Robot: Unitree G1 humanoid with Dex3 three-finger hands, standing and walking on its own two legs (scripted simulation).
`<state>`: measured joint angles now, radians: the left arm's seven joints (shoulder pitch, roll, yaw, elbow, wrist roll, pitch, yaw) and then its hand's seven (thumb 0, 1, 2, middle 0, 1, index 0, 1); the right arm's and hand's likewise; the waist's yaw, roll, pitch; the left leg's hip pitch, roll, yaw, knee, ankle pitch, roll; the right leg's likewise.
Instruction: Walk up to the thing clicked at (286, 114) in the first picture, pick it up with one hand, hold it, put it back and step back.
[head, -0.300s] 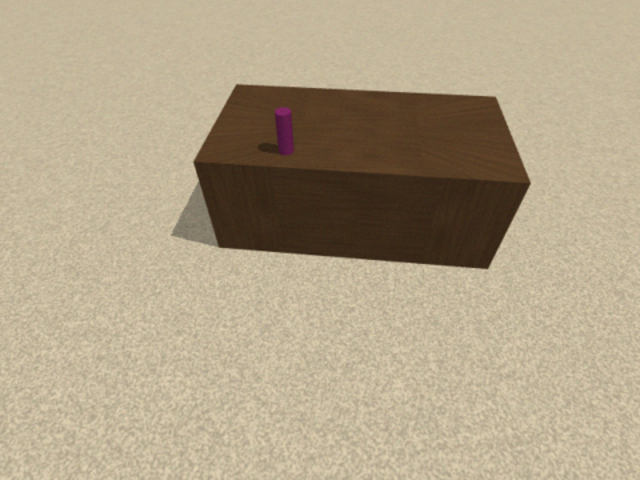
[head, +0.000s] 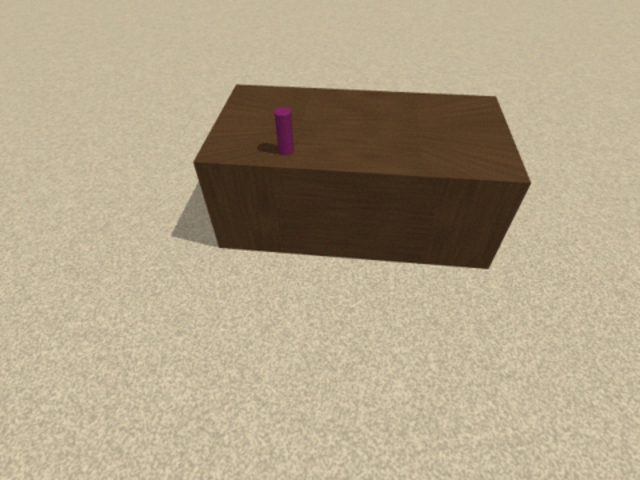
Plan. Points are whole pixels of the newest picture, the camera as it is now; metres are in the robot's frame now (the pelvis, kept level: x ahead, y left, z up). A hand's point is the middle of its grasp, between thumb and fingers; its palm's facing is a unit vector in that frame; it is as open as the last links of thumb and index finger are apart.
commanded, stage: stand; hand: left
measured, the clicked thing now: (284, 132) +1.22 +0.15 -0.26
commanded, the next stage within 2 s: walk up in 0.82 s
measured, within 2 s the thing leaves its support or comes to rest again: neither
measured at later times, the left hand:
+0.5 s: hand out of the picture +0.08 +0.25 -0.16, palm faces -0.03 -0.94 -0.34, open 7.4 cm
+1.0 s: hand out of the picture +0.11 +0.26 -0.15, palm faces -0.07 -0.93 -0.37, open 7.4 cm
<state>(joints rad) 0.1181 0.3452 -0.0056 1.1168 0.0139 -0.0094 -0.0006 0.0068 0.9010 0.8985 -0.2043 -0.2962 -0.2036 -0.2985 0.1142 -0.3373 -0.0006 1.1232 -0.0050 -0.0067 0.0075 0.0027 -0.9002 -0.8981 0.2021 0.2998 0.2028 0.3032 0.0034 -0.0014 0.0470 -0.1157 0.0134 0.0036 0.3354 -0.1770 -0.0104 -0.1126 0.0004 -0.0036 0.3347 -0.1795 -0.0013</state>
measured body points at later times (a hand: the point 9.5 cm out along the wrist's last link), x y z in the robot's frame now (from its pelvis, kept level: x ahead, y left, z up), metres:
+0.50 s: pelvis +0.00 +0.00 +0.00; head +0.01 +0.00 +0.45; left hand +0.08 +0.30 -0.13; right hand +0.08 -0.30 -0.13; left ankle +0.01 +0.13 -0.75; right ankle +0.00 -0.12 -0.75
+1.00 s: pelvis +0.04 -0.02 -0.01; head +0.04 -0.02 +0.44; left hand +0.11 +0.31 -0.13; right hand +0.08 -0.33 -0.13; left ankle +0.01 +0.12 -0.75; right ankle +0.03 -0.13 -0.73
